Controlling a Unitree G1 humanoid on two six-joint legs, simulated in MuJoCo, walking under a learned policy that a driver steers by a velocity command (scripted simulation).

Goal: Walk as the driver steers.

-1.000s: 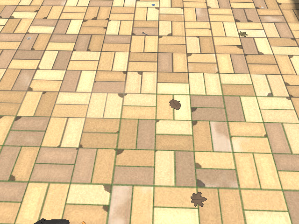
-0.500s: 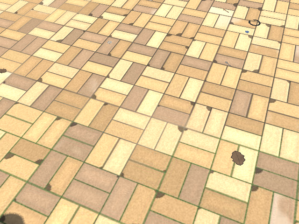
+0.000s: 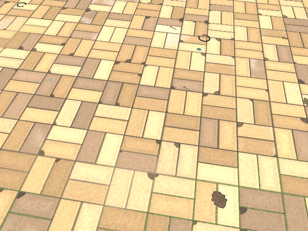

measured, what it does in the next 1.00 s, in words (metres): walks ahead, turning right: right foot, then left foot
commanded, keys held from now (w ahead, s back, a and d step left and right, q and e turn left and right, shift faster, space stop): w+e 0.62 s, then w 0.26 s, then w+q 0.12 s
